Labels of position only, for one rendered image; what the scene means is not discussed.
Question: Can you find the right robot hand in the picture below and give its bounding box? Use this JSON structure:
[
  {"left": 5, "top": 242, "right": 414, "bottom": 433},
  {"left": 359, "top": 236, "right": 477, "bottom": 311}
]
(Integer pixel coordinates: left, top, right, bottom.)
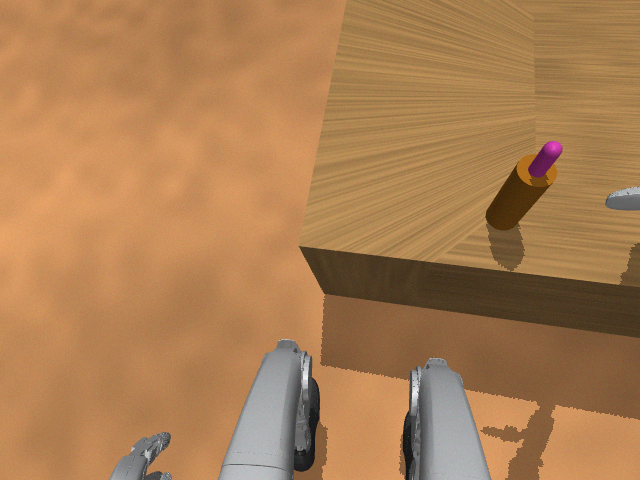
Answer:
[{"left": 605, "top": 186, "right": 640, "bottom": 211}]

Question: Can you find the left robot foot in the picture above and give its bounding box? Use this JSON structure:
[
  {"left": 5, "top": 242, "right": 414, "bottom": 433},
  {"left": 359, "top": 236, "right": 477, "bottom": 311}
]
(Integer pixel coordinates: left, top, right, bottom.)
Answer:
[{"left": 294, "top": 378, "right": 320, "bottom": 472}]

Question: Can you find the bottle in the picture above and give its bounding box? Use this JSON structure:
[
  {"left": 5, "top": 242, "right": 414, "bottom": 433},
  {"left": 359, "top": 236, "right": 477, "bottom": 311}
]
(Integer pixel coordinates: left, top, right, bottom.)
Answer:
[{"left": 486, "top": 141, "right": 563, "bottom": 231}]

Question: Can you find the left robot hand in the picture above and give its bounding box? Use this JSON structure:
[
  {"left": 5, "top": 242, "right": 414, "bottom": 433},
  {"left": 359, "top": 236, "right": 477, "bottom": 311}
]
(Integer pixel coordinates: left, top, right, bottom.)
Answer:
[{"left": 109, "top": 432, "right": 172, "bottom": 480}]

